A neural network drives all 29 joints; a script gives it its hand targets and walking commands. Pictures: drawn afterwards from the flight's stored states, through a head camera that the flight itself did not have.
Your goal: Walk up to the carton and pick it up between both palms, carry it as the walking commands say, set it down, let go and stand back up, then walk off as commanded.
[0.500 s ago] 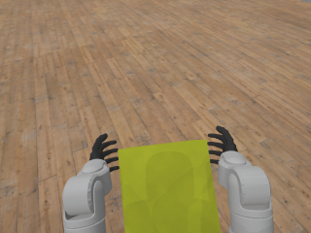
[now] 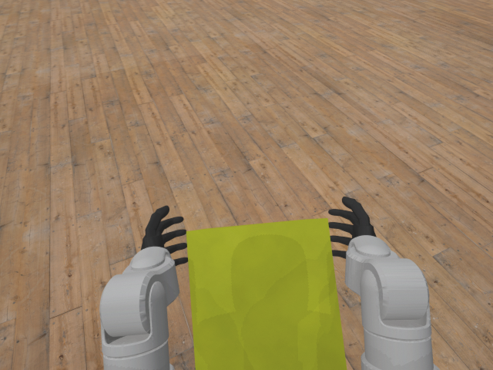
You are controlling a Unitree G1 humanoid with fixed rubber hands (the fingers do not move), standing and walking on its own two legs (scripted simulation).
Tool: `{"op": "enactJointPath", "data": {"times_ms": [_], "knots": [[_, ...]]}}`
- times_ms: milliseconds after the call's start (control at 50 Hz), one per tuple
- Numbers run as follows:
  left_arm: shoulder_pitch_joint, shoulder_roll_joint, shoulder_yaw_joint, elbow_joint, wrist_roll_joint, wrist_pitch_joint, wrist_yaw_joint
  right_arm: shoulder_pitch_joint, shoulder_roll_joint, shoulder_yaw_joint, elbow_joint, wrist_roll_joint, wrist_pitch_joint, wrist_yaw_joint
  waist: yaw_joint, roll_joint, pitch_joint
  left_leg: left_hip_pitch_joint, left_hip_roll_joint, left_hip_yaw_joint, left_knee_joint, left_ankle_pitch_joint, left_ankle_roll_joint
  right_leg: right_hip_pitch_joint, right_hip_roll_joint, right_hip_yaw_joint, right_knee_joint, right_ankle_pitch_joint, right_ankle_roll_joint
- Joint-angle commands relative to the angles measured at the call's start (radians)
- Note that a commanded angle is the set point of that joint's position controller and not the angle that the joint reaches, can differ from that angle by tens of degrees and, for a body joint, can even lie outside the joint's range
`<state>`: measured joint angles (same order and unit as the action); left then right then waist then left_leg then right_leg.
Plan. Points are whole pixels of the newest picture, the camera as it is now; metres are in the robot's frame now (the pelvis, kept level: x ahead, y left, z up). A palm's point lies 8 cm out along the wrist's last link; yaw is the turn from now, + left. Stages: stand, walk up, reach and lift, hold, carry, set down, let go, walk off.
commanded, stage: carry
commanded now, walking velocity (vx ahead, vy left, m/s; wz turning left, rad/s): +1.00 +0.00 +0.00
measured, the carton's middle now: (261, 285) +0.28 +0.01 -0.03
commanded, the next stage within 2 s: none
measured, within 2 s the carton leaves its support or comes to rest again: neither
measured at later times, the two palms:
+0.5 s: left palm (183, 151) +0.48 +0.16 +0.11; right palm (332, 149) +0.50 -0.13 +0.10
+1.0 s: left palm (182, 80) +0.75 +0.20 +0.12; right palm (296, 79) +0.76 -0.08 +0.11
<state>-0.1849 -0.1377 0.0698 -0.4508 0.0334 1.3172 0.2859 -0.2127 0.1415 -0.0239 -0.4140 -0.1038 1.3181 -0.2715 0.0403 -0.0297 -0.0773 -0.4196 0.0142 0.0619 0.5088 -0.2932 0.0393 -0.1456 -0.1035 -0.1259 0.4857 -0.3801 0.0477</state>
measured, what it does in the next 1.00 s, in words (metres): walks ahead: right foot, then left foot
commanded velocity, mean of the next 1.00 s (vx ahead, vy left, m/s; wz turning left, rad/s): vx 1.00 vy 0.00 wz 0.00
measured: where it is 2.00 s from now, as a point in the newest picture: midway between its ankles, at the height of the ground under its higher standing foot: (248, 202)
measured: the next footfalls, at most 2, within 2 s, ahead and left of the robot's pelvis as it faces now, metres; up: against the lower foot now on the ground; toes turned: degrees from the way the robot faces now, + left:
right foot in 0.34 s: +0.23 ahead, -0.13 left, +0.00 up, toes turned -8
left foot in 0.64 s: +0.45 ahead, +0.14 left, +0.00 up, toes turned +5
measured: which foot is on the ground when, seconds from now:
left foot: down 0.00-0.38, up 0.40-0.62, down 0.64-1.00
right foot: down 0.00-0.04, up 0.06-0.32, down 0.34-0.68, up 0.70-1.00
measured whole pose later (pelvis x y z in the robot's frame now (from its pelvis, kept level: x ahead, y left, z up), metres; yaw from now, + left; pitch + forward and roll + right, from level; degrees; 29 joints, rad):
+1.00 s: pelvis +0.50 +0.05 +0.00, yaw +1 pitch -3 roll -1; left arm -0.20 -0.14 0.07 -0.44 0.05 1.31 0.29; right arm -0.22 0.14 -0.04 -0.37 -0.10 1.31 -0.26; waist 0.00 0.00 0.00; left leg -0.01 -0.01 0.07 0.42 -0.37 0.05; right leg -0.33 -0.12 -0.10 0.84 -0.44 0.08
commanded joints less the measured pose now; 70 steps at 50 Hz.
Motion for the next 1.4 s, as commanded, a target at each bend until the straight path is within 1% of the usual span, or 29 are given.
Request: {"op": "enactJointPath", "data": {"times_ms": [0, 20, 40, 80, 160, 300, 340, 360, 380, 440, 560, 620, 640, 660, 680, 720, 840, 980, 1060, 1080, 1100, 1120, 1140, 1180, 1240, 1300, 1340, 1360, 1380], "knots": [[-0.542, -0.913, -0.637, -0.241, -0.382, -0.034, -0.259, -0.378, 0.961, 0.489, -0.133, 0.349, -0.051, 0.219, -0.056, 0.067, -0.514, 0.698, 0.123, -0.154, -0.162, 0.207, 0.101, -0.046, -0.072, -0.060, 0.355, 0.689, 0.022], [-0.576, -0.926, -0.664, -0.286, -0.394, -0.035, -0.260, -0.393, 0.952, 0.479, -0.146, 0.350, -0.057, 0.216, -0.049, 0.302, -0.569, 0.940, 0.322, -0.528, -0.187, 0.326, 0.196, -0.361, 0.061, -0.048, 0.573, 0.123, 0.041], [-0.566, -0.922, -0.677, -0.289, -0.399, -0.023, -0.262, -0.407, 0.944, 0.488, -0.192, 0.349, -0.050, 0.211, -0.050, 0.336, -0.478, 1.007, 0.350, -0.630, -0.189, 0.397, 0.262, -0.588, 0.098, 0.052, 0.642, -0.120, 0.041], [-0.583, -0.935, -0.670, -0.282, -0.401, -0.016, -0.275, -0.394, 0.972, 0.514, -0.187, 0.343, -0.043, 0.224, -0.071, 0.189, -0.355, 0.809, 0.332, -0.502, -0.172, 0.273, 0.275, -0.632, -0.011, 0.114, 0.655, -0.098, 0.029], [-0.605, -0.908, -0.629, -0.181, -0.344, -0.004, -0.276, -0.408, 0.939, 0.478, -0.083, 0.325, -0.028, 0.241, -0.059, 0.234, -0.148, 0.453, 0.264, -0.325, -0.311, -0.135, 0.195, -0.431, -0.030, 0.047, 0.318, -0.217, 0.021], [-0.612, -0.883, -0.574, -0.054, -0.302, -0.007, -0.270, -0.483, 0.906, 0.477, -0.025, 0.319, -0.028, 0.246, -0.035, 0.248, -0.124, 0.329, 0.206, -0.144, -0.274, -0.074, 0.142, -0.106, 0.034, -0.080, -0.035, 0.071, 0.027], [-0.568, -0.891, -0.565, -0.024, -0.312, -0.013, -0.268, -0.489, 0.927, 0.489, -0.028, 0.313, -0.031, 0.238, -0.005, 0.059, -0.215, 0.224, 0.102, 0.010, 0.071, 0.187, 0.060, 0.223, -0.030, 0.054, -0.258, 0.107, -0.009], [-0.569, -0.883, -0.565, -0.024, -0.316, -0.016, -0.269, -0.498, 0.927, 0.492, -0.055, 0.302, -0.034, 0.236, 0.011, -0.232, -0.261, -0.032, -0.010, 0.126, 0.391, 0.134, -0.007, 0.454, -0.244, 0.397, -0.379, 0.085, -0.080], [-0.535, -0.888, -0.569, 0.017, -0.313, -0.014, -0.264, -0.493, 0.903, 0.490, -0.047, 0.305, -0.025, 0.241, 0.015, -0.320, -0.229, -0.310, -0.063, 0.060, 0.493, -0.106, 0.010, 0.605, -0.333, 0.573, -0.357, 0.282, -0.170], [-0.547, -0.966, -0.584, -0.062, -0.344, -0.056, -0.277, -0.538, 1.002, 0.533, -0.101, 0.372, -0.065, 0.249, 0.022, -0.127, -0.327, -0.482, -0.004, 0.015, 0.641, -0.114, 0.007, 0.798, -0.304, 0.380, -0.145, 0.860, -0.156], [-0.548, -0.999, -0.631, -0.175, -0.393, -0.069, -0.287, -0.514, 1.003, 0.530, -0.187, 0.370, -0.090, 0.237, 0.010, -0.152, -0.236, -0.202, 0.018, 0.053, 0.089, -0.067, -0.002, 0.445, -0.233, 0.143, -0.175, 0.693, -0.113], [-0.530, -0.961, -0.631, -0.176, -0.385, -0.067, -0.280, -0.434, 0.992, 0.508, -0.128, 0.341, -0.084, 0.231, -0.036, -0.155, -0.375, 0.360, -0.061, 0.101, -0.134, 0.231, 0.021, 0.188, -0.126, -0.059, 0.094, 0.894, -0.021], [-0.548, -0.955, -0.652, -0.232, -0.396, -0.062, -0.279, -0.422, 0.991, 0.509, -0.152, 0.351, -0.083, 0.232, -0.064, -0.021, -0.448, 0.624, 0.039, -0.063, -0.126, 0.162, 0.049, -0.045, -0.082, -0.075, 0.287, 0.748, 0.018], [-0.537, -0.948, -0.659, -0.250, -0.387, -0.053, -0.275, -0.421, 0.943, 0.500, -0.166, 0.350, -0.079, 0.228, -0.059, 0.267, -0.520, 0.820, 0.301, -0.494, -0.213, 0.151, 0.127, -0.301, 0.038, -0.070, 0.565, 0.273, 0.042], [-0.545, -0.958, -0.681, -0.282, -0.402, -0.044, -0.269, -0.444, 0.960, 0.509, -0.209, 0.375, -0.074, 0.226, -0.048, 0.364, -0.518, 0.976, 0.355, -0.619, -0.205, 0.259, 0.180, -0.521, 0.100, 0.025, 0.659, -0.070, 0.040], [-0.563, -0.958, -0.689, -0.269, -0.398, -0.021, -0.274, -0.419, 0.963, 0.525, -0.196, 0.360, -0.051, 0.236, -0.066, 0.203, -0.354, 0.716, 0.314, -0.509, -0.233, 0.025, 0.204, -0.554, 0.005, 0.092, 0.679, -0.034, 0.020], [-0.578, -0.955, -0.625, -0.140, -0.333, -0.027, -0.278, -0.451, 0.961, 0.493, -0.089, 0.343, -0.052, 0.256, -0.059, 0.182, -0.190, 0.519, 0.265, -0.340, -0.323, -0.111, 0.180, -0.492, -0.042, 0.075, 0.448, -0.068, 0.021], [-0.571, -0.909, -0.577, -0.043, -0.292, -0.031, -0.274, -0.459, 0.918, 0.480, -0.026, 0.326, -0.052, 0.259, -0.063, 0.212, -0.096, 0.526, 0.263, -0.216, -0.310, 0.175, 0.200, -0.416, -0.023, -0.006, 0.227, -0.032, 0.037], [-0.541, -0.917, -0.584, 0.000, -0.291, -0.040, -0.274, -0.503, 0.913, 0.498, -0.043, 0.324, -0.057, 0.255, -0.018, 0.202, -0.170, 0.480, 0.167, -0.011, -0.086, 0.595, 0.104, -0.061, 0.098, -0.118, -0.059, 0.099, 0.020], [-0.517, -0.917, -0.584, -0.013, -0.299, -0.048, -0.275, -0.504, 0.918, 0.508, -0.051, 0.337, -0.062, 0.255, 0.012, 0.125, -0.280, 0.367, 0.118, 0.085, 0.176, 0.728, 0.041, 0.241, 0.062, -0.057, -0.186, 0.240, -0.003], [-0.526, -0.923, -0.581, -0.033, -0.315, -0.059, -0.277, -0.522, 0.931, 0.515, -0.087, 0.339, -0.070, 0.251, 0.029, -0.166, -0.363, 0.068, 0.032, 0.135, 0.517, 0.588, -0.028, 0.560, -0.164, 0.278, -0.257, 0.355, -0.065], [-0.520, -0.931, -0.599, -0.019, -0.314, -0.066, -0.271, -0.510, 0.933, 0.530, -0.091, 0.345, -0.064, 0.264, 0.014, -0.376, -0.344, -0.327, -0.107, 0.081, 0.656, -0.075, -0.009, 0.810, -0.308, 0.561, -0.215, 0.860, -0.174], [-0.466, -0.972, -0.582, -0.025, -0.314, -0.083, -0.273, -0.572, 0.955, 0.577, -0.160, 0.382, -0.075, 0.271, 0.033, -0.353, -0.377, -0.426, -0.086, 0.007, 0.788, -0.179, -0.005, 0.858, -0.324, 0.557, -0.115, 1.142, -0.232], [-0.533, -0.996, -0.598, -0.085, -0.349, -0.101, -0.288, -0.529, 1.020, 0.561, -0.118, 0.395, -0.106, 0.265, 0.026, -0.150, -0.410, -0.554, -0.022, -0.026, 0.797, -0.130, -0.002, 0.960, -0.284, 0.403, -0.021, 1.216, -0.151], [-0.479, -1.022, -0.602, -0.083, -0.353, -0.124, -0.301, -0.514, 1.049, 0.581, -0.132, 0.395, -0.135, 0.261, 0.023, -0.157, -0.354, -0.529, 0.045, -0.023, 0.597, -0.120, -0.014, 0.812, -0.264, 0.289, -0.078, 1.116, -0.118], [-0.528, -1.010, -0.635, -0.179, -0.395, -0.126, -0.306, -0.518, 1.009, 0.557, -0.191, 0.379, -0.139, 0.255, 0.006, -0.146, -0.280, -0.183, 0.032, 0.007, 0.142, -0.005, -0.008, 0.428, -0.208, 0.130, -0.154, 0.847, -0.101], [-0.471, -0.990, -0.639, -0.156, -0.384, -0.115, -0.301, -0.449, 0.985, 0.540, -0.164, 0.349, -0.126, 0.246, -0.030, -0.229, -0.335, 0.230, -0.046, 0.112, -0.078, 0.195, 0.000, 0.231, -0.146, -0.017, 0.005, 1.047, -0.055], [-0.490, -0.981, -0.648, -0.183, -0.383, -0.110, -0.299, -0.430, 0.999, 0.546, -0.164, 0.348, -0.123, 0.243, -0.059, -0.171, -0.410, 0.455, -0.066, 0.096, -0.103, 0.260, -0.003, 0.114, -0.108, -0.056, 0.193, 1.041, -0.022], [-0.512, -0.963, -0.653, -0.223, -0.383, -0.103, -0.296, -0.439, 0.986, 0.541, -0.179, 0.356, -0.121, 0.244, -0.084, -0.006, -0.497, 0.694, 0.084, -0.143, -0.123, 0.123, 0.025, -0.118, -0.047, -0.061, 0.423, 0.789, 0.017]]}}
